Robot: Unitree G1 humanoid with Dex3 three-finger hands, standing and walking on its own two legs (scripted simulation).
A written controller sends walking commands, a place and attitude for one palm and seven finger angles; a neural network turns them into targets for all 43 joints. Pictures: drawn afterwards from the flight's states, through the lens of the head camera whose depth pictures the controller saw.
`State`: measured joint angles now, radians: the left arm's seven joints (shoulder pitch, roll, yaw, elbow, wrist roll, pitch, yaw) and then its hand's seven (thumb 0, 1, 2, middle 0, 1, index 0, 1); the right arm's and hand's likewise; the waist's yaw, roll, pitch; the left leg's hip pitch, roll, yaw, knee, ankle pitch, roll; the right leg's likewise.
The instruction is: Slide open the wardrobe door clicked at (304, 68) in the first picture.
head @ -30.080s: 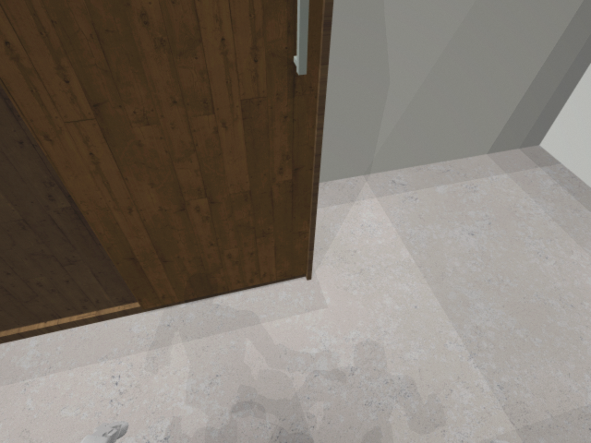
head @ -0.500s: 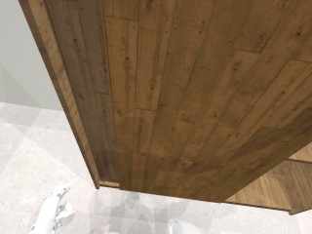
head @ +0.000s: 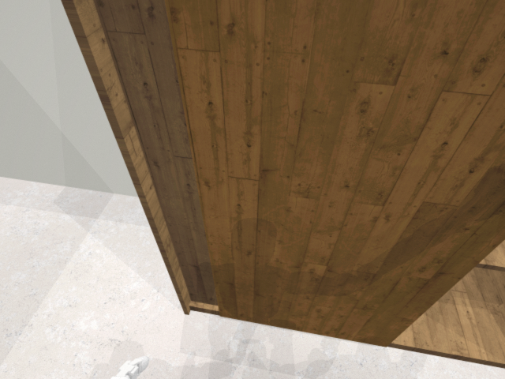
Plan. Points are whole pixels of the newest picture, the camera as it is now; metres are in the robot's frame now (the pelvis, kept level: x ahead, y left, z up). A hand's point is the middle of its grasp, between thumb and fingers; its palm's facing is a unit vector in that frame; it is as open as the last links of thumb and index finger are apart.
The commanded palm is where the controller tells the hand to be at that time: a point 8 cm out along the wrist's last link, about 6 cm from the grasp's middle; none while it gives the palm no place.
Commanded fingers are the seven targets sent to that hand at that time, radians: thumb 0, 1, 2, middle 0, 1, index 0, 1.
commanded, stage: stop walking and hold the door there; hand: right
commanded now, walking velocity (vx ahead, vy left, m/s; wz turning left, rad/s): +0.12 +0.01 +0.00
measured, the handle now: out of the picture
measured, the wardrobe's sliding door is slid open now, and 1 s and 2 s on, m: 0.47 0.47 0.47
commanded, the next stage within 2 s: loosen the grip on the handle in 1.50 s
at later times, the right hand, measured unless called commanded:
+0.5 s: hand out of the picture +0.36 -0.38 +0.24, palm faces +0.67 +0.71 -0.22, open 6.9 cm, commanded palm +0.30 -0.39 +0.19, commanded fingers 0.00 -0.90 -0.90 0.45 1.40 0.45 1.40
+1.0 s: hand out of the picture +0.36 -0.38 +0.23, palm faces +0.48 +0.86 -0.16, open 5.9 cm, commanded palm +0.32 -0.40 +0.19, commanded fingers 0.00 -0.90 -0.90 0.45 1.40 0.45 1.40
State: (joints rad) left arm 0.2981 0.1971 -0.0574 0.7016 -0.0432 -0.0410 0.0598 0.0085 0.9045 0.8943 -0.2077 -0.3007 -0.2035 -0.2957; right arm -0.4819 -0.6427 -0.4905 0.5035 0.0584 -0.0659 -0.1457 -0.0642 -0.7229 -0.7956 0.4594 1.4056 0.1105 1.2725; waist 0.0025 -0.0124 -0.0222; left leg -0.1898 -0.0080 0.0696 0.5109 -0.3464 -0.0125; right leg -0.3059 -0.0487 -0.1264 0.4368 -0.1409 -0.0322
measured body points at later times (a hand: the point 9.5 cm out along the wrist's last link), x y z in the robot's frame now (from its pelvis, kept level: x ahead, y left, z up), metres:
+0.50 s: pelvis +0.01 -0.01 -0.01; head +0.01 +0.00 +0.44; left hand +0.14 +0.27 -0.12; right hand +0.31 -0.41 +0.25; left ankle -0.04 +0.10 -0.74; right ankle +0.05 -0.10 -0.73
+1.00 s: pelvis -0.02 -0.09 -0.01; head +0.03 -0.11 +0.44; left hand +0.16 +0.08 -0.12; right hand +0.32 -0.42 +0.23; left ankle -0.03 +0.01 -0.72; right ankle +0.02 -0.19 -0.74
